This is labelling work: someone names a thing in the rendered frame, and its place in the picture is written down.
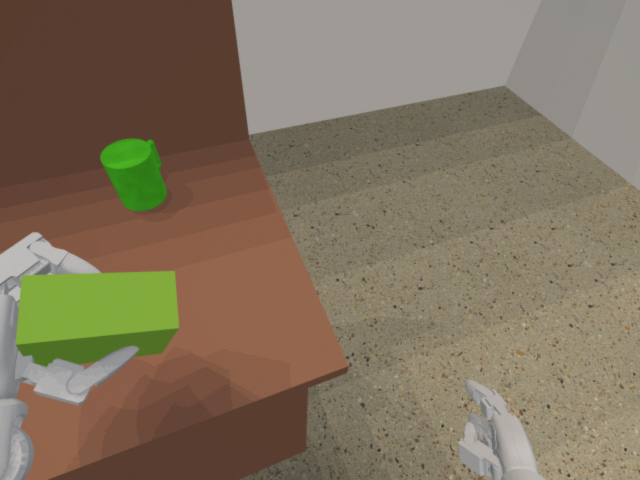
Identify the right robot hand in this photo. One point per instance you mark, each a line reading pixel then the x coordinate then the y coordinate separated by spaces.
pixel 505 444

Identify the left robot hand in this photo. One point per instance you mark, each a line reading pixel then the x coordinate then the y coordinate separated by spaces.
pixel 60 380

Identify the robot left forearm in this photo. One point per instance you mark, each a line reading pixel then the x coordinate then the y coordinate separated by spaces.
pixel 16 448

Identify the table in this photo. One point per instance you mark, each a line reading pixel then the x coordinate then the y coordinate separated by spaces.
pixel 228 396

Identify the sponge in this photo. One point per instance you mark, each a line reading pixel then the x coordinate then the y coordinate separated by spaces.
pixel 81 318

